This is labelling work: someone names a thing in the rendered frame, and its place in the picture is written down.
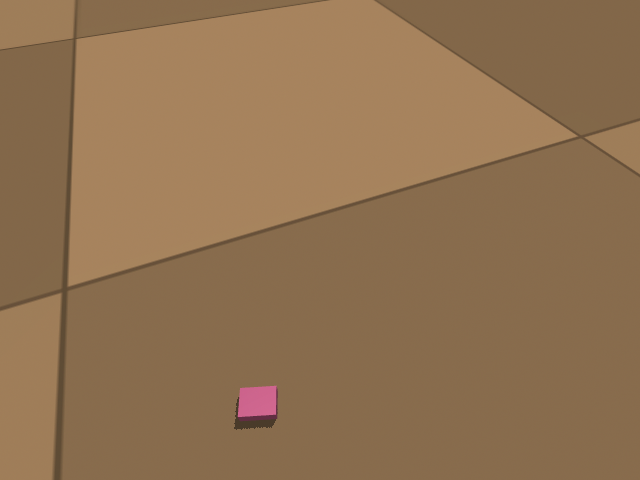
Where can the small box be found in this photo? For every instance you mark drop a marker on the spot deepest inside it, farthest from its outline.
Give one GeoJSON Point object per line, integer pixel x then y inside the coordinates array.
{"type": "Point", "coordinates": [258, 403]}

